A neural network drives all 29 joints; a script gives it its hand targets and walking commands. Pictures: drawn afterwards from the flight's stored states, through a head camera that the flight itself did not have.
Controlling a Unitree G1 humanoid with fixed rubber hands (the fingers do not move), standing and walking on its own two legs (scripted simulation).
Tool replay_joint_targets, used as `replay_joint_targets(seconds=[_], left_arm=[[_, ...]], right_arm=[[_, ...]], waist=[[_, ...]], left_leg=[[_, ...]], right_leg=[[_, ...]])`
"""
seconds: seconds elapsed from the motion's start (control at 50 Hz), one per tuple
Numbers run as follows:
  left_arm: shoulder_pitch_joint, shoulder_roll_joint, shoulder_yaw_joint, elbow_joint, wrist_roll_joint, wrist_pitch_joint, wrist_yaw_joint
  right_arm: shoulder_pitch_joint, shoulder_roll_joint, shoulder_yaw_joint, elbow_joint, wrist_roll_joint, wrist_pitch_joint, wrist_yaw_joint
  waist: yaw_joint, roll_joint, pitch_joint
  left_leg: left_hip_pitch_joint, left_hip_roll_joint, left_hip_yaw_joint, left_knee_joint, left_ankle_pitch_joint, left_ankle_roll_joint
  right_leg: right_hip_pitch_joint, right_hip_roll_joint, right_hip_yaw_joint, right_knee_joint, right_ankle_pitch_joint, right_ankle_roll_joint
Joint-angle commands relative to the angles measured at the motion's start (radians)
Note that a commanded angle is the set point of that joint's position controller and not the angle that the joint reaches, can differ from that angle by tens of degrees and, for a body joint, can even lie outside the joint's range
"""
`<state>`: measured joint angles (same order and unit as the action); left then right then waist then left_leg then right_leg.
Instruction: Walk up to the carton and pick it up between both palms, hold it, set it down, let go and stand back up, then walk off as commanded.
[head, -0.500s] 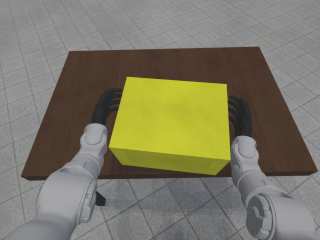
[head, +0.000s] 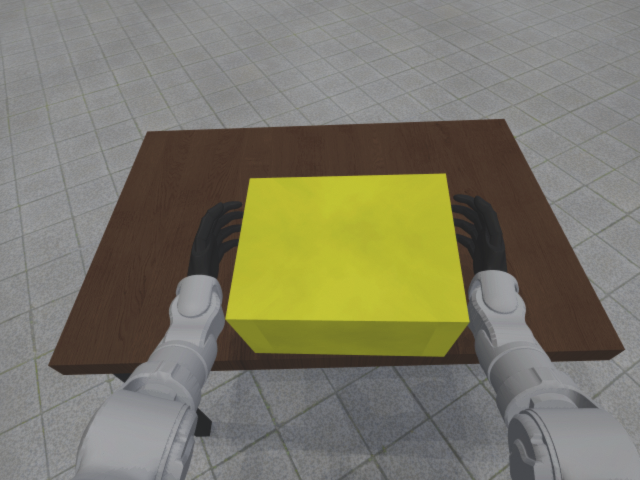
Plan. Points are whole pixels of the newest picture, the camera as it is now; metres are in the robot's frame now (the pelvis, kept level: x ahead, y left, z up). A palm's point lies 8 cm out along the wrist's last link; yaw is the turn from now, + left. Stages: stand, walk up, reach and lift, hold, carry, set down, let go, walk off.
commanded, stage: reach and lift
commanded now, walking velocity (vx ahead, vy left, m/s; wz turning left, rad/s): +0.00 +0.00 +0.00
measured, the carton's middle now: (346, 267) +0.42 -0.02 +0.01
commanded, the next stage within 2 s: hold in 1.76 s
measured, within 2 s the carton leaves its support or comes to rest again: neither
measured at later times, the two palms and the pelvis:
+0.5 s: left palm (210, 233) +0.39 +0.14 +0.14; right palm (543, 234) +0.37 -0.22 +0.13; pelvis -0.01 -0.02 +0.01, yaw +1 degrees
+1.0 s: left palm (186, 222) +0.37 +0.15 +0.18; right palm (550, 223) +0.36 -0.21 +0.16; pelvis -0.02 -0.02 +0.02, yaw +1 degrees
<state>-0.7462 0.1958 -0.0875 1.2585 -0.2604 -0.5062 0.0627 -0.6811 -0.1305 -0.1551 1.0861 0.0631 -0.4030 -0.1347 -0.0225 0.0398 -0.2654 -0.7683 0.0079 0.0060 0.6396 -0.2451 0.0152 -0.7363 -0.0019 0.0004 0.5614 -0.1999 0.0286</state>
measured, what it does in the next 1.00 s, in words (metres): stands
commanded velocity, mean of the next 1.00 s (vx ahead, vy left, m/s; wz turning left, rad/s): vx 0.00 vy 0.00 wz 0.00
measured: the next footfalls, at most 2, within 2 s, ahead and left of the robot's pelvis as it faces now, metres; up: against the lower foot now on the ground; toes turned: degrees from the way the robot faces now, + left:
none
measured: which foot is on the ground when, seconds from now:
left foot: down 0.00-1.00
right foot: down 0.00-1.00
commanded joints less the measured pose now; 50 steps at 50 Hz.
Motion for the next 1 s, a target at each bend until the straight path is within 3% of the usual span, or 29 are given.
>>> replay_joint_targets(seconds=[0.0,0.04,0.28,0.4,0.46,0.54,0.56,0.62,0.64,0.7,0.78,0.8,0.86,0.88,0.9,0.98], left_arm=[[-0.799,-0.805,-0.415,-0.6,0.062,-0.031,-0.063],[-0.8,-0.804,-0.43,-0.659,0.047,0.011,-0.059],[-0.788,-0.788,-0.372,-0.766,0.019,0.28,-0.058],[-0.769,-0.731,-0.23,-0.748,0.064,0.409,-0.08],[-0.736,-0.729,-0.173,-0.753,0.07,0.458,-0.094],[-0.737,-0.7,-0.084,-0.781,0.092,0.509,-0.111],[-0.748,-0.709,-0.083,-0.806,0.094,0.519,-0.113],[-0.715,-0.69,-0.04,-0.795,0.098,0.555,-0.127],[-0.712,-0.677,-0.025,-0.812,0.108,0.564,-0.131],[-0.695,-0.678,-0.005,-0.825,0.121,0.609,-0.141],[-0.694,-0.67,0.044,-0.797,0.147,0.673,-0.158],[-0.719,-0.684,0.039,-0.825,0.148,0.684,-0.156],[-0.746,-0.722,0.019,-0.877,0.131,0.707,-0.153],[-0.731,-0.717,0.029,-0.862,0.136,0.714,-0.151],[-0.742,-0.732,0.012,-0.897,0.127,0.72,-0.146],[-0.71,-0.756,0.003,-0.888,0.132,0.754,-0.138]], right_arm=[[-0.599,0.699,0.491,-0.357,0.008,0.035,0.213],[-0.584,0.704,0.518,-0.402,0.037,0.081,0.213],[-0.674,0.64,0.533,-0.598,0.164,0.323,0.237],[-0.742,0.648,0.521,-0.604,0.194,0.425,0.233],[-0.802,0.667,0.525,-0.679,0.21,0.458,0.224],[-0.825,0.712,0.53,-0.711,0.223,0.507,0.207],[-0.826,0.724,0.528,-0.719,0.222,0.515,0.203],[-0.864,0.754,0.538,-0.779,0.228,0.539,0.19],[-0.865,0.766,0.545,-0.79,0.226,0.548,0.187],[-0.85,0.761,0.528,-0.782,0.217,0.575,0.177],[-0.853,0.74,0.475,-0.726,0.213,0.611,0.179],[-0.873,0.736,0.465,-0.726,0.218,0.612,0.183],[-0.912,0.726,0.456,-0.764,0.23,0.613,0.194],[-0.934,0.731,0.465,-0.776,0.233,0.614,0.198],[-0.919,0.727,0.462,-0.776,0.233,0.618,0.2],[-0.943,0.702,0.463,-0.803,0.247,0.623,0.211]], waist=[[-0.011,0.087,-0.789],[-0.006,0.084,-0.783],[0.031,0.024,-0.595],[0.08,-0.059,-0.432],[0.095,-0.125,-0.405],[0.129,-0.163,-0.366],[0.116,-0.156,-0.374],[0.133,-0.201,-0.383],[0.141,-0.203,-0.39],[0.12,-0.191,-0.367],[0.109,-0.177,-0.295],[0.108,-0.149,-0.31],[0.102,-0.126,-0.344],[0.119,-0.139,-0.338],[0.105,-0.126,-0.364],[0.112,-0.119,-0.361]], left_leg=[[0.743,0.004,-0.066,-0.028,0.667,-0.148],[0.752,0.001,-0.069,-0.036,0.643,-0.141],[0.739,0.002,-0.1,-0.148,0.45,-0.096],[0.676,-0.011,-0.087,-0.224,0.306,-0.043],[0.647,-0.02,-0.077,-0.251,0.301,-0.015],[0.586,-0.037,-0.054,-0.29,0.257,0.012],[0.595,-0.038,-0.055,-0.293,0.271,0.011],[0.559,-0.046,-0.043,-0.31,0.253,0.026],[0.554,-0.051,-0.036,-0.315,0.247,0.029],[0.564,-0.052,-0.041,-0.33,0.242,0.028],[0.559,-0.051,-0.038,-0.357,0.163,0.033],[0.566,-0.05,-0.038,-0.363,0.159,0.026],[0.597,-0.042,-0.042,-0.357,0.177,0.015],[0.593,-0.042,-0.038,-0.358,0.175,0.02],[0.609,-0.037,-0.043,-0.355,0.194,0.012],[0.627,-0.031,-0.047,-0.356,0.191,0.01]], right_leg=[[0.253,0.095,-0.052,-0.129,0.247,-0.037],[0.263,0.095,-0.045,-0.126,0.242,-0.037],[0.36,0.089,-0.026,-0.161,0.142,-0.037],[0.47,0.067,-0.005,-0.186,0.099,-0.02],[0.571,0.059,0.008,-0.184,0.163,-0.005],[0.677,0.036,0.038,-0.192,0.2,0.013],[0.696,0.034,0.036,-0.187,0.225,0.015],[0.746,0.023,0.05,-0.198,0.245,0.028],[0.763,0.016,0.056,-0.203,0.249,0.031],[0.764,0.017,0.05,-0.22,0.232,0.026],[0.716,0.01,0.048,-0.26,0.089,0.015],[0.708,0.012,0.044,-0.262,0.062,0.007],[0.689,0.028,0.032,-0.264,0.054,-0.007],[0.682,0.032,0.031,-0.267,0.044,-0.007],[0.684,0.034,0.027,-0.262,0.065,-0.01],[0.663,0.046,0.021,-0.268,0.056,-0.019]])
